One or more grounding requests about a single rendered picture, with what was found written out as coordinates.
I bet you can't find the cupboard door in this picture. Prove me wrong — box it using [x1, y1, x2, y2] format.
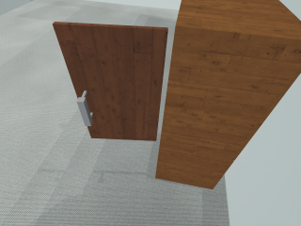
[52, 22, 168, 141]

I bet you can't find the handle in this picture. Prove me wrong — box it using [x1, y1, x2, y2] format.
[77, 90, 93, 126]

